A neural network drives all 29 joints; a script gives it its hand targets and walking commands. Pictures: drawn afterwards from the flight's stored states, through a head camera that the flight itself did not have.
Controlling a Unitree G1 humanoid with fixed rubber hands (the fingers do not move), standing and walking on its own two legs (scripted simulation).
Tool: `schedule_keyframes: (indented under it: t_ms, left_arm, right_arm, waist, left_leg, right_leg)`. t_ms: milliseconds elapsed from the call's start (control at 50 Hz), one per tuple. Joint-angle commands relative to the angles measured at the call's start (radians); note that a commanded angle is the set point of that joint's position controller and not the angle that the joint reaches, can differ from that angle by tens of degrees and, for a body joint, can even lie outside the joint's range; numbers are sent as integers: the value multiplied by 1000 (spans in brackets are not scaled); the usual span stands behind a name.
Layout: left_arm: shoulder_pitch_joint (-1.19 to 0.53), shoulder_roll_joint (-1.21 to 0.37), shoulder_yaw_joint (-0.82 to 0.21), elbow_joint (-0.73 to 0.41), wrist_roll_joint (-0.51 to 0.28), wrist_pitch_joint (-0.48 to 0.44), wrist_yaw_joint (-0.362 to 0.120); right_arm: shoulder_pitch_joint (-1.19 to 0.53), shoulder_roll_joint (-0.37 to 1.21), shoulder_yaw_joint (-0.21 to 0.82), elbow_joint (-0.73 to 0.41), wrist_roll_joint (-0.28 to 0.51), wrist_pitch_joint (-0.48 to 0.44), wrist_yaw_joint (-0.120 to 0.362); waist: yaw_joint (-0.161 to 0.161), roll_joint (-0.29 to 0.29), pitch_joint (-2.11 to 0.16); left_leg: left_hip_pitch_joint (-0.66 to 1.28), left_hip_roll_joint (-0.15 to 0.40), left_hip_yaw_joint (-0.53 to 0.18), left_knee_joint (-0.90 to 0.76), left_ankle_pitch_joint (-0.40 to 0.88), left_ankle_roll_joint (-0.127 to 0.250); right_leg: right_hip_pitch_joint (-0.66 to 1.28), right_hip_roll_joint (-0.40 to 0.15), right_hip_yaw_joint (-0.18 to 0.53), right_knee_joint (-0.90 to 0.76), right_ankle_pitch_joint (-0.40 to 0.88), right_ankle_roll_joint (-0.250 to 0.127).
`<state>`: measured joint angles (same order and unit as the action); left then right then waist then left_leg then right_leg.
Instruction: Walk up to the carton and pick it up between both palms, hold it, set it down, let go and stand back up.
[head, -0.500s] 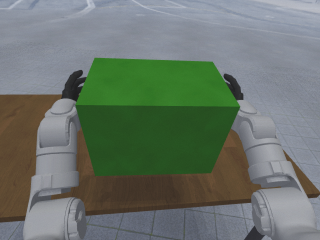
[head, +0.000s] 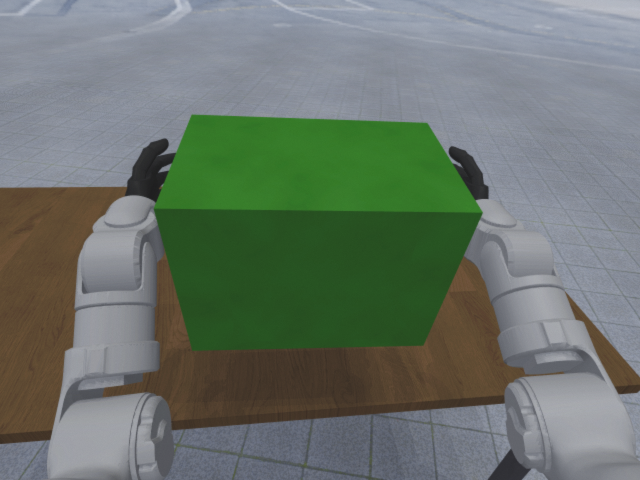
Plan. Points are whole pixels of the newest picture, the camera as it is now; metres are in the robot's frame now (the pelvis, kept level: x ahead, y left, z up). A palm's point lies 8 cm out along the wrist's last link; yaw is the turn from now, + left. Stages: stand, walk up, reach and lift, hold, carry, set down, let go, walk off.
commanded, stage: hold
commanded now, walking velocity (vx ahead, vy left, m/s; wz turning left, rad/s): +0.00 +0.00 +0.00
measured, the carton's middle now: (312, 234) +0.37 +0.00 +0.19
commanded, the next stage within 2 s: none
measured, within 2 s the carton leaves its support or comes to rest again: neither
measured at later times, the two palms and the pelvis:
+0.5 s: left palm (144, 203) +0.36 +0.19 +0.24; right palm (470, 206) +0.37 -0.19 +0.24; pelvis +0.00 +0.00 +0.00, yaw +0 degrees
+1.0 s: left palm (143, 203) +0.36 +0.19 +0.24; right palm (469, 206) +0.37 -0.19 +0.23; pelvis +0.00 +0.00 +0.00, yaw +0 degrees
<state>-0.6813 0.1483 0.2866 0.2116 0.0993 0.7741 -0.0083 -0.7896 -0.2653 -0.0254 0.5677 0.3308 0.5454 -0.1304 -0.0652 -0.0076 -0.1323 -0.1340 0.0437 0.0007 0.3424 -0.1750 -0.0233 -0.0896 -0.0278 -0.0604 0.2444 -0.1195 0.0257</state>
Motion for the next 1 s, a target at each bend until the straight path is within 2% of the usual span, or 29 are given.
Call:
schedule_keyframes:
  t_ms: [0, 100, 120, 140, 180, 200, 240, 260, 280, 320, 360, 420, 440, 460, 560, 580, 600, 620, 660, 700, 780, 820, 860, 880, 900, 920, 940, 980]
  left_arm:
    - [-785, -542, -438, -203, -176, -65, -156]
    - [-770, -535, -444, -232, -177, -57, -165]
    - [-775, -538, -442, -210, -175, -55, -164]
    - [-797, -535, -440, -226, -176, -59, -162]
    - [-797, -548, -459, -213, -179, -56, -157]
    - [-788, -545, -441, -181, -164, -50, -157]
    - [-767, -559, -426, -120, -157, -44, -165]
    - [-786, -563, -430, -131, -162, -49, -167]
    - [-811, -576, -451, -159, -179, -58, -164]
    - [-822, -578, -471, -216, -192, -67, -155]
    - [-804, -556, -446, -199, -174, -62, -152]
    - [-785, -544, -428, -187, -161, -57, -156]
    - [-758, -546, -426, -148, -155, -48, -160]
    - [-768, -549, -435, -170, -161, -52, -163]
    - [-809, -549, -436, -196, -166, -61, -166]
    - [-797, -551, -450, -201, -169, -62, -163]
    - [-787, -559, -451, -179, -171, -58, -163]
    - [-799, -555, -443, -165, -165, -60, -161]
    - [-791, -549, -423, -144, -158, -60, -161]
    - [-813, -557, -432, -143, -157, -64, -159]
    - [-819, -576, -463, -163, -190, -72, -154]
    - [-806, -568, -436, -129, -172, -69, -155]
    - [-799, -578, -451, -162, -170, -67, -157]
    - [-800, -565, -439, -169, -165, -65, -159]
    - [-794, -571, -441, -172, -171, -62, -159]
    - [-799, -552, -430, -166, -163, -61, -160]
    - [-786, -551, -418, -142, -159, -56, -164]
    - [-794, -554, -430, -138, -164, -59, -165]
  right_arm:
    - [-877, 628, 297, -398, 129, -51, 131]
    - [-855, 624, 307, -421, 139, -43, 123]
    - [-881, 621, 304, -429, 135, -45, 126]
    - [-873, 630, 302, -414, 133, -44, 129]
    - [-867, 621, 284, -398, 125, -47, 136]
    - [-879, 612, 278, -378, 116, -45, 139]
    - [-896, 611, 263, -354, 98, -46, 140]
    - [-905, 623, 269, -357, 100, -49, 141]
    - [-904, 625, 262, -359, 102, -51, 143]
    - [-878, 626, 281, -381, 119, -53, 142]
    - [-889, 623, 292, -389, 126, -51, 139]
    - [-866, 616, 282, -349, 121, -47, 142]
    - [-888, 615, 286, -374, 122, -53, 141]
    - [-875, 617, 277, -367, 116, -52, 138]
    - [-886, 634, 283, -380, 120, -53, 135]
    - [-869, 628, 282, -381, 117, -54, 136]
    - [-903, 624, 285, -408, 117, -61, 136]
    - [-900, 622, 276, -371, 113, -54, 137]
    - [-899, 635, 285, -360, 110, -54, 140]
    - [-904, 639, 275, -343, 104, -57, 141]
    - [-945, 639, 285, -409, 115, -70, 139]
    - [-910, 630, 272, -351, 104, -57, 137]
    - [-891, 623, 270, -350, 111, -60, 139]
    - [-870, 623, 276, -333, 115, -53, 138]
    - [-890, 620, 274, -366, 120, -59, 140]
    - [-873, 615, 268, -330, 116, -50, 140]
    - [-895, 622, 277, -349, 111, -53, 140]
    - [-899, 616, 268, -343, 110, -55, 142]
  waist:
    - [-2, 18, -374]
    - [-10, 31, -398]
    - [0, 37, -378]
    - [-1, 31, -378]
    - [-10, 57, -359]
    - [1, 49, -338]
    - [-3, 20, -305]
    - [0, 19, -327]
    - [-12, 36, -357]
    - [-19, 52, -420]
    - [0, 52, -400]
    - [-1, 43, -358]
    - [8, 40, -347]
    - [-9, 35, -353]
    - [-2, 45, -381]
    - [-12, 54, -368]
    - [-1, 48, -378]
    - [-4, 46, -350]
    - [10, 21, -341]
    - [4, 38, -335]
    - [0, 38, -415]
    - [-4, 27, -356]
    - [-9, 62, -359]
    - [-9, 53, -352]
    - [-7, 57, -376]
    - [-11, 48, -349]
    - [-4, 24, -352]
    - [-6, 45, -348]
  left_leg:
    - [97, -97, -5, -18, 308, -17]
    - [95, -100, -6, -16, 323, -27]
    - [84, -98, -7, -17, 313, -25]
    - [83, -97, -5, -20, 304, -26]
    - [90, -92, -9, -25, 282, -32]
    - [89, -90, -6, -32, 258, -26]
    - [67, -87, -5, -49, 203, -11]
    - [63, -85, -5, -48, 204, -11]
    - [70, -82, -9, -46, 210, -18]
    - [113, -86, -10, -17, 301, -33]
    - [113, -93, -9, -8, 327, -32]
    - [89, -92, -4, -28, 287, -25]
    - [79, -94, -4, -30, 267, -17]
    - [83, -92, -5, -33, 263, -19]
    - [94, -94, -4, -24, 285, -24]
    - [100, -92, -5, -22, 296, -29]
    - [99, -93, -7, -19, 286, -27]
    - [89, -92, -6, -32, 252, -22]
    - [75, -93, -3, -38, 238, -8]
    - [69, -90, -4, -43, 220, -11]
    - [98, -92, -10, -17, 267, -16]
    - [83, -90, -7, -31, 249, -15]
    - [85, -87, -10, -31, 268, -29]
    - [82, -90, -9, -30, 275, -28]
    - [86, -91, -9, -26, 282, -29]
    - [82, -91, -9, -33, 268, -28]
    - [77, -93, -5, -32, 260, -18]
    - [65, -90, -7, -40, 236, -19]
  right_leg:
    - [141, 99, 42, 11, 233, -5]
    - [177, 95, 46, 18, 276, -4]
    - [159, 98, 43, 15, 247, -7]
    - [154, 98, 42, 14, 229, -9]
    - [128, 98, 40, 8, 194, -15]
    - [114, 98, 40, 0, 156, -18]
    - [102, 97, 42, -11, 114, -20]
    - [108, 97, 43, -7, 117, -20]
    - [112, 98, 42, -1, 119, -22]
    - [133, 102, 42, 14, 201, -19]
    - [134, 100, 40, 14, 225, -12]
    - [137, 98, 41, 9, 189, -15]
    - [138, 94, 44, 2, 184, -15]
    - [139, 94, 44, 5, 196, -13]
    - [143, 94, 42, 11, 203, -9]
    - [138, 95, 41, 11, 215, -12]
    - [136, 96, 39, 6, 200, -12]
    - [115, 96, 40, 2, 160, -13]
    - [120, 95, 42, 2, 161, -11]
    - [105, 93, 43, -2, 136, -14]
    - [120, 98, 40, 7, 181, -12]
    - [113, 99, 40, 0, 163, -14]
    - [124, 98, 41, 5, 174, -19]
    - [134, 97, 42, 6, 181, -17]
    - [137, 97, 42, 9, 188, -15]
    - [130, 98, 39, 5, 175, -15]
    - [135, 94, 42, 1, 183, -9]
    - [125, 94, 43, 3, 155, -17]
